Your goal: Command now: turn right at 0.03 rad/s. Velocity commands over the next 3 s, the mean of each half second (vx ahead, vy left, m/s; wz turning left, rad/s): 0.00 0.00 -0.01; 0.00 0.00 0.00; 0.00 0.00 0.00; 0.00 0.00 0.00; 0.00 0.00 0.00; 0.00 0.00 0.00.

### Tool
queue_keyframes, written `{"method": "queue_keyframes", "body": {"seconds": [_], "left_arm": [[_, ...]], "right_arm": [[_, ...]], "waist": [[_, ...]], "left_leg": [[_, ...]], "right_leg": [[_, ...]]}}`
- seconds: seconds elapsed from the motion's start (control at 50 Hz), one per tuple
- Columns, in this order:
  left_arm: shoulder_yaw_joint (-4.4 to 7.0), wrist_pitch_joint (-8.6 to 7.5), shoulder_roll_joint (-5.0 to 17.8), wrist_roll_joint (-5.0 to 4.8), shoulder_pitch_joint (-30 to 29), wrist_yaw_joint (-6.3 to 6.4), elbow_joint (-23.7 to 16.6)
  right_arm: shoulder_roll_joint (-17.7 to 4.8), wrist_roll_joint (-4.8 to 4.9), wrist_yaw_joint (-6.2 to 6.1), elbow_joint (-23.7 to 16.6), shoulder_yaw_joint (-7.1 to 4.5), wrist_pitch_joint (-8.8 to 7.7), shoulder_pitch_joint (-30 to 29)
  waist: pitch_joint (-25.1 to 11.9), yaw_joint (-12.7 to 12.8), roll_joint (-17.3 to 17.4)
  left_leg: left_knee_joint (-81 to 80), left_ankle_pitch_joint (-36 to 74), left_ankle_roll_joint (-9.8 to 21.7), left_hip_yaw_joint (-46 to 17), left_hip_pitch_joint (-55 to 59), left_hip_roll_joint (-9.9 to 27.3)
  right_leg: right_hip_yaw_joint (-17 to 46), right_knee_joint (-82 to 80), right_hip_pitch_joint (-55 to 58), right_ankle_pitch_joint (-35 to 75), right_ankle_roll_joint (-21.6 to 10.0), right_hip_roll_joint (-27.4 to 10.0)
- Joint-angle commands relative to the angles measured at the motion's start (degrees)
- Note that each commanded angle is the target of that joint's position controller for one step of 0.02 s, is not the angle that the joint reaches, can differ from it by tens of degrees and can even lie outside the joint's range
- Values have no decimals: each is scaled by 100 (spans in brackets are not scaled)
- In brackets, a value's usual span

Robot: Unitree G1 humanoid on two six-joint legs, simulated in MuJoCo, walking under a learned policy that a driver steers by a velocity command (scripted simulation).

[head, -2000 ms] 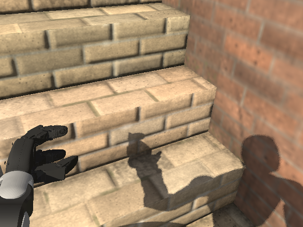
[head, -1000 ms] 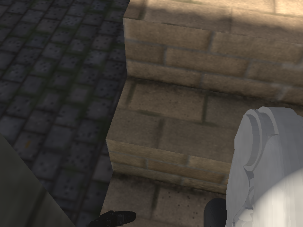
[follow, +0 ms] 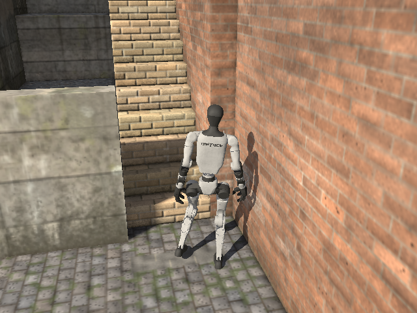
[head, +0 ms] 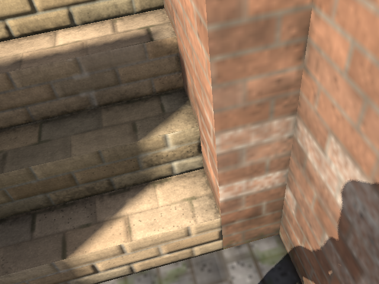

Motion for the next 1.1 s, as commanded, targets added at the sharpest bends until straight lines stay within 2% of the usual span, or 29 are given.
{"method": "queue_keyframes", "body": {"seconds": [0.02,0.04,0.08,0.1,0.12,0.14,0.2,0.26,0.3,0.32,0.34,0.36,0.38,0.4,0.46,0.48,0.5,0.54,0.64,0.66,0.68,0.74,0.82,0.84,0.86,0.92,0.94,1.08,1.1], "left_arm": [[196,-136,989,-103,-256,170,-169],[276,-111,1149,-154,-69,227,-29],[327,-120,1215,-168,-40,273,39],[341,-130,1218,-164,-127,270,58],[353,-155,1242,-204,-232,248,100],[363,-130,1201,-141,-375,237,49],[435,-74,1328,-110,-595,185,58],[512,-40,1466,-119,-726,119,72],[558,-45,1548,-106,-753,55,100],[545,3,1511,-19,-779,16,100],[532,17,1449,21,-818,-20,93],[534,22,1422,30,-781,-38,77],[551,41,1481,-7,-864,-15,60],[484,54,1445,13,-1293,-19,-86],[477,84,1620,104,-1273,0,-59],[500,85,1734,112,-1222,8,-70],[488,115,1738,138,-1252,24,-97],[450,84,1633,119,-1161,70,-97],[413,73,1613,130,-1059,70,-94],[422,97,1604,77,-1108,44,-116],[394,119,1522,117,-1107,-4,-117],[388,120,1548,119,-1021,-57,-95],[366,68,1577,114,-1006,-74,-54],[363,34,1589,102,-983,-65,-66],[331,26,1519,91,-923,-52,20],[316,5,1571,84,-851,-28,74],[310,-23,1579,50,-841,-49,60],[264,-76,1580,56,-763,-91,138],[262,-52,1586,87,-764,-62,167]], "right_arm": [[-227,39,43,-104,-74,-84,-253],[-91,9,88,-13,-32,-60,-170],[-9,4,130,86,6,-21,-300],[16,3,136,144,21,-4,-261],[-41,-3,150,213,16,-28,-186],[-15,-4,142,208,41,-1,-245],[-100,-10,136,273,60,-2,-258],[-171,-21,132,378,65,-4,-158],[-243,-72,121,433,61,42,-113],[-261,-83,113,530,60,62,25],[-295,-118,105,599,63,93,177],[-383,-104,107,637,52,112,160],[-410,-105,138,683,44,106,130],[-403,-54,128,720,35,39,77],[-373,-107,214,715,73,-66,-125],[-486,-91,224,695,53,-101,-124],[-546,-93,220,747,43,-154,-19],[-542,-143,211,730,77,-209,-116],[-560,-128,235,726,134,-255,-149],[-579,-125,227,652,125,-297,-272],[-535,-158,203,721,153,-294,-185],[-559,-153,171,711,175,-288,-213],[-540,-143,153,700,195,-271,-166],[-579,-157,151,676,173,-269,-132],[-490,-219,188,652,197,-250,-122],[-458,-194,230,606,187,-215,-98],[-469,-250,238,567,193,-203,-73],[-401,-230,215,424,188,-121,-100],[-377,-168,210,435,176,-118,-118]], "waist": [[494,-31,-1287],[340,-20,-1312],[183,88,-1125],[196,65,-1163],[183,31,-1223],[292,45,-1315],[309,43,-1344],[290,-14,-1172],[206,-87,-999],[124,-131,-1019],[30,-173,-933],[34,-88,-747],[103,-111,-590],[209,-161,-481],[188,-101,-322],[228,-79,-309],[171,-57,-295],[294,-63,-193],[301,-28,-97],[310,-19,-227],[265,-15,-174],[334,13,-96],[277,-52,-237],[238,-81,-340],[281,-83,-327],[160,-116,-304],[125,-117,-305],[181,-113,-347],[195,-119,-355]], "left_leg": [[-807,292,-131,-280,-301,179],[-1017,235,-204,-115,-76,149],[-1217,122,-257,-19,218,211],[-1350,60,-256,53,337,292],[-1462,-3,-278,299,511,466],[-1651,-73,-245,352,579,490],[-2193,-220,-161,738,913,675],[-3075,68,-13,961,1260,717],[-3642,582,125,1028,1628,701],[-3673,619,106,1120,1938,705],[-3623,677,129,1146,2158,762],[-3447,593,136,1220,2259,737],[-3403,396,104,1272,2040,677],[-3473,364,94,1234,1831,652],[-3519,448,123,1235,1713,626],[-3494,437,138,1217,1617,598],[-3501,326,161,1224,1573,577],[-3583,184,151,1181,1424,555],[-3711,-226,275,1047,1095,503],[-3712,-332,344,1033,1043,495],[-3810,-427,411,1005,976,520],[-3855,-612,473,949,878,494],[-3747,-380,522,964,1068,449],[-3696,-278,510,984,1150,455],[-3668,-32,556,965,1172,460],[-3539,333,576,1036,1352,405],[-3490,324,580,1041,1395,374],[-3377,429,582,1079,1457,304],[-3390,505,579,1092,1461,314]], "right_leg": [[1811,-1966,539,1294,506,-1334],[1663,-1850,751,1857,604,-1325],[1565,-1860,1013,2227,649,-1372],[1568,-1900,1029,2179,645,-1378],[1526,-1969,959,2064,620,-1341],[1587,-2028,953,2102,587,-1371],[1617,-2099,970,2294,391,-1363],[1631,-2111,1024,2272,166,-1298],[1546,-2160,916,1941,137,-1160],[1493,-2162,745,1687,65,-1022],[1435,-2195,554,1252,-4,-954],[1380,-2264,327,816,-2,-812],[1265,-2391,308,404,38,-730],[1259,-2371,277,183,17,-742],[989,-2198,250,380,6,-621],[978,-2148,254,410,16,-612],[894,-2102,267,372,25,-612],[837,-2099,226,270,159,-545],[584,-1773,357,481,309,-402],[482,-1648,369,505,305,-339],[384,-1577,402,617,353,-295],[346,-1468,397,791,418,-303],[332,-1458,265,921,470,-330],[330,-1475,224,864,457,-318],[309,-1472,175,1014,409,-333],[306,-1459,171,1159,403,-352],[274,-1442,188,1129,388,-355],[262,-1461,69,1056,408,-384],[295,-1480,36,1091,424,-394]]}}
